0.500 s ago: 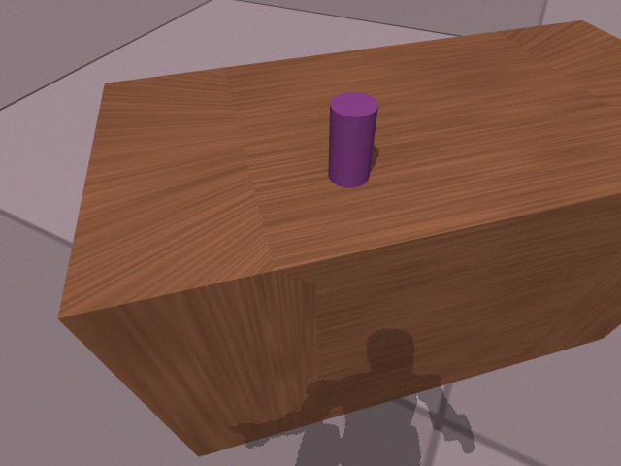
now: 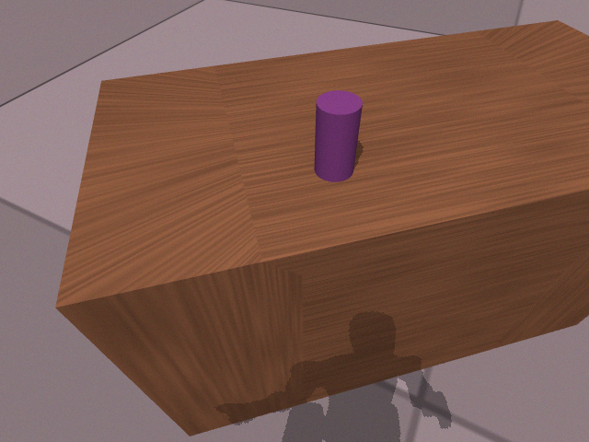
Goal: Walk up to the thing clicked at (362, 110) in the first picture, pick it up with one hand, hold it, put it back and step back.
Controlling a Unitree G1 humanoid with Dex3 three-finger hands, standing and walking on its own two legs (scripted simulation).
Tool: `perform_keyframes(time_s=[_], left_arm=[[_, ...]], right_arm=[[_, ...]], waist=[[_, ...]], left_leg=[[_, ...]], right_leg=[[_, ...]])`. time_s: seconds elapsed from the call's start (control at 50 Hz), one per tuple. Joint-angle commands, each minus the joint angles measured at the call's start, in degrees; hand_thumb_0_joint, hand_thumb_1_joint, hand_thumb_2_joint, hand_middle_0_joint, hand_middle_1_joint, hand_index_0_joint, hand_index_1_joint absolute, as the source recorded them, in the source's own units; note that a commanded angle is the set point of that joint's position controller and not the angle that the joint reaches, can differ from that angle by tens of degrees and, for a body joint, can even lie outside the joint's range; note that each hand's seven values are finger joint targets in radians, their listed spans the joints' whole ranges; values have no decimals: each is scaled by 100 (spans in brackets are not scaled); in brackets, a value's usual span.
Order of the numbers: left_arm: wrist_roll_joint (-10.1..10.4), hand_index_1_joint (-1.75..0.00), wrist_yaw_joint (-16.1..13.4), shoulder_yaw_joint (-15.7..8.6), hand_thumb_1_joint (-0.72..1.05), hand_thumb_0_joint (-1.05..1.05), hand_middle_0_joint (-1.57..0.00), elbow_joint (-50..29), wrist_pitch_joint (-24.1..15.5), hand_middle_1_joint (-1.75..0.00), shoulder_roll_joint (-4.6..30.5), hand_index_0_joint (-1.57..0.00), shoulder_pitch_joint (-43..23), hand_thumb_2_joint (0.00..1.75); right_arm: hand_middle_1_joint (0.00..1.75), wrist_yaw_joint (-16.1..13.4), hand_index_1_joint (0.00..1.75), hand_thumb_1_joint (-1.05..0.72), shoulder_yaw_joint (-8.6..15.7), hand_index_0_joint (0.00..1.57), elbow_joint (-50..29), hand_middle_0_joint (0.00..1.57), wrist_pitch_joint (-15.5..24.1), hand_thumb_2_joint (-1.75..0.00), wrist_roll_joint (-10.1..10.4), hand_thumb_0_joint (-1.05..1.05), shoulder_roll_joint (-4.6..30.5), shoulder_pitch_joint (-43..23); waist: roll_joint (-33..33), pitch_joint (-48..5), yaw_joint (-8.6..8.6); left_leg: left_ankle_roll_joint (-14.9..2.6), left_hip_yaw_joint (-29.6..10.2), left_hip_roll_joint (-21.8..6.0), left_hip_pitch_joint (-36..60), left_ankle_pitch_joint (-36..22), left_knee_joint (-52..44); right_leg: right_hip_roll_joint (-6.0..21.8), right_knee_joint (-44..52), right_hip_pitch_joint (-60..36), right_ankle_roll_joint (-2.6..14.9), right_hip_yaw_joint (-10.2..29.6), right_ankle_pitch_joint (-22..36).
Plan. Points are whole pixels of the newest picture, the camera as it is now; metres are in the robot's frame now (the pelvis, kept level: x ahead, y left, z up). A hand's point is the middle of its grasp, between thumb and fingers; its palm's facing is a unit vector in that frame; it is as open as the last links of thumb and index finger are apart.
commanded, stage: stand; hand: right
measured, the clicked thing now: (336, 138) +0.60 -0.05 +0.09
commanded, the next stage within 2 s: walk up in 0.62 s
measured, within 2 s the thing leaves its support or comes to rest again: neither
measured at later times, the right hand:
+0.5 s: hand out of the picture +0.08 -0.25 -0.16, palm faces -0.03 +0.94 -0.34, open 7.4 cm
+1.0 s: hand out of the picture +0.12 -0.21 -0.16, palm faces -0.16 +0.89 -0.42, open 7.4 cm
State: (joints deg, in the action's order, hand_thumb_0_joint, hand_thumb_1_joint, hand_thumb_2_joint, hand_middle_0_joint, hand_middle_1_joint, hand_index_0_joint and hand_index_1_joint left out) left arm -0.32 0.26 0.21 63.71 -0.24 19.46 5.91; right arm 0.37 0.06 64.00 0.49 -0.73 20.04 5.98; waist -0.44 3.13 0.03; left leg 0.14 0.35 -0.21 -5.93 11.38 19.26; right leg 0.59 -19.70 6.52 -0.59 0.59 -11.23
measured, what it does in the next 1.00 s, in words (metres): lifts its left foot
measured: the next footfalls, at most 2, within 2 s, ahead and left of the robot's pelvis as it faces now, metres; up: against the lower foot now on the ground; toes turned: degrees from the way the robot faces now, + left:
right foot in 1.32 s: +0.13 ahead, -0.10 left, +0.00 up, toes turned +14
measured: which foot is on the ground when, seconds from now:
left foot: down 0.00-1.00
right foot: down 0.00-0.92, up 0.94-1.00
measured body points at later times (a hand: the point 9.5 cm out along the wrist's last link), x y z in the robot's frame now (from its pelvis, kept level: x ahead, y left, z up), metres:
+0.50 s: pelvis +0.00 +0.00 +0.00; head +0.01 +0.00 +0.45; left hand +0.08 +0.30 -0.13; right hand +0.08 -0.30 -0.13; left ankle -0.01 +0.12 -0.75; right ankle +0.00 -0.13 -0.75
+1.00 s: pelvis +0.04 +0.06 -0.02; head +0.07 +0.08 +0.43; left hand +0.07 +0.39 -0.15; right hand +0.13 -0.26 -0.13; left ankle +0.07 +0.17 -0.75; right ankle +0.00 -0.10 -0.72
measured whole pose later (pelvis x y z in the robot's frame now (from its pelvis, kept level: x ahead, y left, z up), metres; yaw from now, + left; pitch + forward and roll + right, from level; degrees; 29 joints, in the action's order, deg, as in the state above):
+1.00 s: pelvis +0.04 +0.06 -0.02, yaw +8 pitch -2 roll +0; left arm -0.9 0.7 -3.8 55.7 2.6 23.5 9.6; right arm 1.0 3.9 56.1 1.1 -2.5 21.3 14.1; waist 2.8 6.6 0.1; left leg -1.5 -0.1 1.3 -17.4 13.8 33.4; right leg 4.0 -46.9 13.6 0.2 0.0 -30.2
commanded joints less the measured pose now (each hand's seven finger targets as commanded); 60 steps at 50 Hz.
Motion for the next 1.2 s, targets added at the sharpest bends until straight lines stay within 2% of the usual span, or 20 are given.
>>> perform_keyframes(time_s=[0.0,0.58,0.6,0.62,0.66,0.68,0.7,0.74,0.78,0.82,0.84,0.86,0.88,0.9,0.92,0.94,0.96,1.02,1.08,1.18], left_arm=[[-12,-30,-87,-218,90,0,-20,-333,-154,-30,1229,-20,-228,90],[-24,-30,-92,-232,90,0,-20,-358,-157,-30,1271,-20,-164,90],[-62,-30,-70,-461,90,0,-20,-523,-224,-30,1548,-20,-133,90],[-92,-30,-68,-493,90,0,-20,-513,-216,-30,1513,-20,-39,90],[-158,-30,-70,-611,90,0,-20,-512,-208,-30,1730,-20,417,90],[-196,-30,-80,-702,90,0,-20,-551,-208,-30,1923,-20,461,90],[-225,-30,-88,-769,90,0,-20,-727,-221,-30,2021,-20,411,90],[-244,-30,-89,-791,90,0,-20,-1026,-257,-30,1891,-20,173,90],[-238,-30,-81,-731,90,0,-20,-1163,-301,-30,1726,-20,75,90],[-204,-30,-33,-667,90,0,-20,-1298,-286,-30,1640,-20,-143,90],[-180,-30,-11,-636,90,0,-20,-1353,-244,-30,1591,-20,-260,90],[-135,-30,3,-609,90,0,-20,-1383,-165,-30,1542,-20,-329,90],[-88,-30,9,-560,90,0,-20,-1451,-87,-30,1299,-20,-266,90],[-58,-30,27,-454,90,0,-20,-1563,8,-30,872,-20,20,90],[-39,-30,-16,-494,90,0,-20,-1428,140,-30,989,-20,435,90],[-40,-30,-24,-619,90,0,-20,-1266,224,-30,1470,-20,587,90],[-19,-30,4,-627,90,0,-20,-1237,218,-30,1541,-20,477,90],[0,-30,16,-626,90,0,-20,-1114,238,-30,1335,-20,661,90],[-66,-30,-19,-625,90,0,-20,-1209,269,-30,1285,-20,348,90],[-39,-30,-38,-591,90,0,-20,-1282,290,-30,1206,-20,361,90]], right_arm=[[30,-96,30,-90,229,20,-338,20,142,-90,32,0,1191,-213],[30,-93,30,-90,241,20,-341,20,135,-90,23,0,1204,-172],[30,-28,30,-90,386,20,-436,20,75,-90,-12,0,1302,177],[30,2,30,-90,390,20,-475,20,38,-90,-34,0,1261,172],[30,43,30,-90,408,20,-676,20,-9,-90,-97,0,1219,-51],[30,52,30,-90,440,20,-767,20,-24,-90,-129,0,1117,-33],[30,46,30,-90,490,20,-933,20,-36,-90,-194,0,1173,-66],[30,97,30,-90,540,20,-1058,20,-27,-90,-165,0,1273,224],[30,147,30,-90,553,20,-1130,20,31,-90,-145,0,1175,370],[30,163,30,-90,550,20,-1095,20,91,-90,-119,0,1070,671],[30,154,30,-90,550,20,-1027,20,119,-90,-102,0,981,900],[30,113,30,-90,596,20,-908,20,140,-90,-105,0,999,1203],[30,51,30,-90,682,20,-805,20,158,-90,-135,0,1205,1490],[30,-35,30,-90,832,20,-887,20,191,-90,-218,0,1795,1576],[30,-119,30,-90,801,20,-1131,20,236,-90,-218,0,2003,1264],[30,-136,30,-90,884,20,-1274,20,227,-90,-123,0,2236,933],[30,-147,30,-90,859,20,-1337,20,221,-90,-102,0,2151,723],[30,-231,30,-90,676,20,-1417,20,305,-90,-69,0,1613,712],[30,-303,30,-90,656,20,-1315,20,325,-90,-16,0,1605,1129],[30,-363,30,-90,610,20,-1528,20,291,-90,-1,0,1644,820]], waist=[[70,-487,-9],[81,-448,3],[-5,-584,-76],[-15,-382,-131],[455,3,-348],[974,82,-400],[982,291,-488],[758,564,-291],[763,401,-186],[875,84,-29],[896,-65,122],[697,-218,249],[-27,-296,337],[-1551,-380,314],[-1177,-595,25],[-733,-471,22],[-701,-166,-18],[-535,-398,-121],[-432,-566,55],[-643,-572,15]], left_leg=[[-155,-524,-735,174,-1154,-255],[-145,-509,-715,166,-1026,-313],[-359,-542,-398,-185,-279,50],[-418,-549,-352,-682,476,180],[-358,-268,-50,-1678,1473,827],[-254,20,129,-2011,1545,1757],[-133,-144,-65,-2314,1799,2662],[-119,-489,-469,-2434,1776,2916],[-112,-536,-567,-2231,1712,2462],[-82,-187,-375,-1385,1188,1726],[-86,23,-221,-938,518,1062],[-41,253,24,-349,-264,495],[-45,37,12,49,-938,90],[-388,-1662,-1129,431,-1575,-284],[-895,-3144,-1795,-19,-406,-507],[-1243,-3222,-1827,-570,1165,-611],[-1320,-3180,-1750,-760,1083,-560],[-1042,-2038,-1354,-74,-848,41],[-1121,-1911,-1407,172,-2819,439],[-1215,-1619,-1381,-298,-3682,763]], right_leg=[[656,218,-71,195,431,1137],[670,313,-87,205,449,1066],[332,-32,-418,249,67,-266],[363,27,-477,337,188,-1202],[912,506,-604,696,960,-2291],[1557,950,-555,1061,1533,-2621],[2219,1172,-225,1437,2018,-2332],[2405,1029,-55,1633,1862,-1202],[2089,604,-295,1432,1166,381],[1642,128,-87,1099,402,1016],[1379,-345,-1,901,-2,1325],[1108,-967,315,698,-354,1029],[673,-1993,602,445,-768,470],[103,-3102,1643,148,-865,-1726],[25,-3340,1683,105,-2,-2370],[316,-3477,1328,193,293,-2400],[349,-3670,1471,218,302,-2273],[477,-3337,1715,242,440,-1799],[390,-3024,1589,98,375,-1750],[290,-2627,1130,110,159,-1484]])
